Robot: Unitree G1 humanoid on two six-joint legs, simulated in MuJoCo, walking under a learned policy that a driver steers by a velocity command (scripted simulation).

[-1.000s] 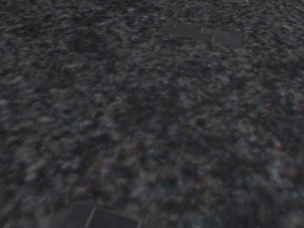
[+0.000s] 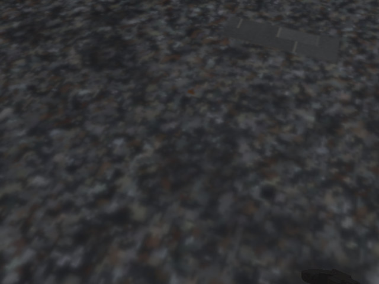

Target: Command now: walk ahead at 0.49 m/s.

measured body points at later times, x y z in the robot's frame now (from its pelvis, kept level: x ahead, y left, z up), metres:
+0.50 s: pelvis +0.27 +0.01 +0.01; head +0.30 +0.01 +0.46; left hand +0.46 +0.21 -0.11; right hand +0.17 -0.21 -0.13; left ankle +0.14 +0.08 -0.72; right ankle +0.43 -0.10 -0.70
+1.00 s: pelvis +0.53 -0.01 +0.02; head +0.56 -0.01 +0.47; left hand +0.45 +0.22 -0.13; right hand +0.70 -0.23 -0.11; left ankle +0.70 +0.13 -0.68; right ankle +0.44 -0.09 -0.72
